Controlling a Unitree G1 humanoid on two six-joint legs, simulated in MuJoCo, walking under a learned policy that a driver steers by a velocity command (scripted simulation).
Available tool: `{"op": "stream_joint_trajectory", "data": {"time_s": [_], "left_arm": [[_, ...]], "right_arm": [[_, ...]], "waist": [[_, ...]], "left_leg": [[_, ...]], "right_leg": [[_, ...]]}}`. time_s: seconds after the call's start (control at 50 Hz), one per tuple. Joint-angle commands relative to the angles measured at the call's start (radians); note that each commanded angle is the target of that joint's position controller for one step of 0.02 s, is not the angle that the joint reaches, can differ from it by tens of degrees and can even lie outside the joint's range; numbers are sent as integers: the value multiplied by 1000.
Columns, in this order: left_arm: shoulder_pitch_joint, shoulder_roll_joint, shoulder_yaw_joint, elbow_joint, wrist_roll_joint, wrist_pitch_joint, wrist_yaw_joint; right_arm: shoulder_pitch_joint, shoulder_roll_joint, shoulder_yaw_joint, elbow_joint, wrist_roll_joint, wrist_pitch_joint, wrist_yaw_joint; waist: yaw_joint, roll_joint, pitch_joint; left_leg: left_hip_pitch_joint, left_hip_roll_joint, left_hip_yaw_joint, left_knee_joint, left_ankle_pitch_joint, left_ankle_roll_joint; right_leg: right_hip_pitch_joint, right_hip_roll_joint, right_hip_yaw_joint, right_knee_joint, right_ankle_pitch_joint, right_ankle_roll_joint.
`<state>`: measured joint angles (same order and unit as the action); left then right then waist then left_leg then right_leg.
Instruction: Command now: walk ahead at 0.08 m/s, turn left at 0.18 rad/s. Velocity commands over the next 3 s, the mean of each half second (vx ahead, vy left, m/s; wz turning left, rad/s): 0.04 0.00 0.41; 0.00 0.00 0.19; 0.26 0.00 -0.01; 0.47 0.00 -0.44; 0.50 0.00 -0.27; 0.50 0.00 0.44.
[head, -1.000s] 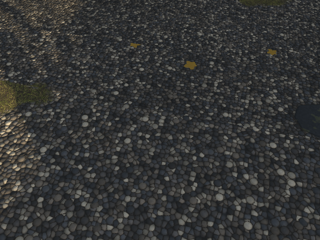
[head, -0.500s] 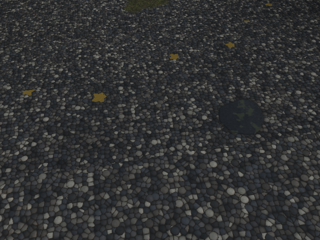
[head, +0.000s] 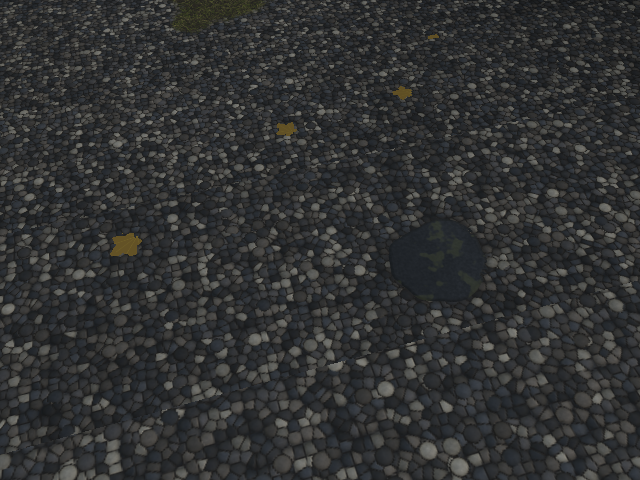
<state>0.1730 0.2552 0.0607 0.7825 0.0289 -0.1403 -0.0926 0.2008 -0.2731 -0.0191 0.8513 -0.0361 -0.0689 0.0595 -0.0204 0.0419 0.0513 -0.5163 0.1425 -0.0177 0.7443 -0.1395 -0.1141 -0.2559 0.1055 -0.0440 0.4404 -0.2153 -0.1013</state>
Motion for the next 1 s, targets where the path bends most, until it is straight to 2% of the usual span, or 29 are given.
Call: {"op": "stream_joint_trajectory", "data": {"time_s": [0.02,0.1,0.14,0.18,0.22,0.24,0.26,0.28,0.3,0.32,0.34,0.38,0.44,0.52,0.56,0.6,0.62,0.64,0.66,0.7,0.72,0.74,0.78,0.84,0.86,0.9,0.94,0.98,1.0], "left_arm": [[31,195,56,-61,-15,0,-1],[177,227,89,-69,-17,39,54],[89,222,92,-107,-8,43,78],[7,195,84,-128,5,43,89],[-9,187,85,-145,3,45,98],[0,178,85,-167,5,47,105],[2,159,77,-188,9,47,112],[-54,152,71,-223,22,51,115],[-112,147,64,-243,33,67,114],[-82,138,57,-225,40,76,116],[-41,167,66,-208,47,76,124],[27,161,61,-179,55,71,132],[113,142,49,-132,31,87,114],[156,163,35,-93,4,96,91],[185,173,34,-83,-14,84,86],[172,186,32,-109,-31,67,85],[172,254,45,-151,-24,55,98],[139,324,67,-173,4,41,95],[146,277,61,-158,23,30,101],[2,162,20,-186,1,20,84],[-28,122,1,-189,-13,18,78],[-53,125,-1,-198,-16,21,75],[-47,143,1,-201,-21,20,59],[89,172,11,-144,-56,41,27],[74,168,8,-136,-65,59,1],[111,122,-4,-132,-40,68,-28],[131,201,23,-131,-29,54,-5],[13,193,24,-155,-18,45,-2],[9,181,21,-147,-28,43,-2]], "right_arm": [[44,-91,-14,-50,16,-35,-14],[-77,-134,-9,-102,13,-53,-47],[-53,-129,-13,-93,-2,-49,-51],[-22,-110,-12,-86,0,-44,-40],[-53,-130,-19,-103,11,-48,-32],[-68,-168,-31,-119,17,-52,-35],[-17,-218,-49,-121,32,-52,-41],[91,-262,-71,-105,23,-50,-45],[182,-267,-87,-69,-3,-59,-51],[165,-246,-93,-59,-3,-68,-53],[107,-213,-90,-77,8,-68,-50],[11,-173,-81,-112,21,-56,-52],[-68,-200,-92,-159,5,-46,-42],[-81,-217,-107,-205,7,-36,-19],[-111,-207,-99,-210,15,-19,-15],[-68,-149,-71,-185,1,-2,-11],[-19,-76,-46,-199,-5,9,-16],[-71,-103,-52,-239,-24,-1,-25],[-113,-172,-73,-214,-28,2,-37],[-58,-212,-93,-178,-29,-1,-78],[-42,-181,-89,-177,-38,-4,-83],[-30,-155,-80,-169,-40,-5,-73],[10,-119,-74,-138,-9,6,-45],[-30,-48,-47,-125,18,21,3],[-25,-51,-46,-121,39,21,11],[-68,-147,-62,-150,62,5,-5],[-129,-179,-67,-157,32,-2,-14],[-75,-152,-59,-127,41,-5,-24],[-79,-139,-52,-128,41,1,-21]], "waist": [[6,-83,-133],[103,-49,-127],[69,-86,-103],[30,-94,-63],[33,-45,-83],[46,8,-141],[22,82,-232],[-54,137,-238],[-98,100,-198],[-67,56,-161],[-37,41,-142],[19,53,-118],[56,59,-121],[9,61,-131],[24,47,-128],[17,41,-141],[1,-104,-184],[15,-219,-87],[49,-109,-70],[-31,-129,-39],[-48,-149,-39],[-58,-117,-48],[-54,-76,-60],[23,-72,-67],[0,-46,-79],[37,-62,-148],[67,-53,-147],[24,-57,-107],[22,-64,-99]], "left_leg": [[72,10,-1,-99,50,16],[-42,-16,20,-145,155,120],[2,-46,43,-154,44,136],[102,-71,65,-189,-17,161],[197,-75,34,-275,223,227],[279,-17,-62,-305,399,307],[449,86,-225,-352,534,442],[618,197,-421,-409,599,541],[671,217,-445,-442,576,518],[629,195,-373,-440,539,465],[575,168,-328,-449,539,446],[458,115,-270,-488,517,421],[351,42,-207,-513,456,387],[359,82,-286,-457,253,392],[319,81,-310,-409,181,384],[257,28,-309,-363,60,321],[182,-102,-198,-215,-179,207],[-15,-216,-60,-43,-420,88],[3,-155,-95,176,-439,79],[48,-158,-110,334,-356,71],[66,-160,-129,360,-312,62],[94,-152,-108,371,-264,51],[130,-112,-81,209,-171,4],[202,-62,13,-180,-154,-50],[280,-66,38,-325,12,-34],[355,-50,-9,-277,235,54],[250,-64,-8,-248,87,125],[233,-56,-22,-281,39,100],[250,-59,-28,-286,41,92]], "right_leg": [[174,-377,187,2,683,-176],[356,-386,197,15,546,-208],[300,-397,183,-48,413,-214],[212,-404,170,-95,291,-194],[192,-319,83,-53,137,-108],[167,-242,-3,20,57,-41],[78,-143,-84,137,-35,52],[-122,-56,-39,252,-338,119],[-256,-79,69,434,-524,139],[-280,-128,117,541,-517,142],[-271,-144,122,590,-496,147],[-203,-154,100,561,-419,148],[-52,-116,43,387,-276,166],[-14,-115,42,207,-162,144],[54,-102,8,39,-28,108],[152,-134,28,-83,164,8],[219,-325,230,-146,424,-182],[193,-543,495,-249,416,-387],[142,-519,455,-291,243,-327],[73,-380,297,-290,187,-177],[77,-349,246,-270,270,-149],[78,-332,198,-252,335,-138],[128,-282,116,-199,360,-105],[211,-268,116,-45,404,-58],[192,-263,132,7,415,-37],[168,-256,180,21,419,31],[207,-211,118,5,385,64],[160,-231,119,36,334,24],[133,-212,109,26,267,11]]}}
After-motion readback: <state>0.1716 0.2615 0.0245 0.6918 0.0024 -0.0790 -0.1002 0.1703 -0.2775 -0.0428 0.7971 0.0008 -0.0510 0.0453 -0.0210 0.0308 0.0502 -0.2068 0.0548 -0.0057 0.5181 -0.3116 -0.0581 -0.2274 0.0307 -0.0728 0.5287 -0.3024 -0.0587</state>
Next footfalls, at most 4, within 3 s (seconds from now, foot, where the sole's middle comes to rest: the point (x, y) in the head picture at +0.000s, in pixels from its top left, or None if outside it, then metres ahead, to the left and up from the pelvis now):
0.06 left None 0.10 0.18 -0.77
0.60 right None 0.11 -0.07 -0.77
0.88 left None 0.02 0.14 -0.77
1.40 left None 0.10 0.19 -0.77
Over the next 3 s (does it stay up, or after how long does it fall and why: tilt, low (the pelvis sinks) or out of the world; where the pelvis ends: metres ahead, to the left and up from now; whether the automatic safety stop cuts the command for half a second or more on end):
stays up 0.99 0.27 -0.15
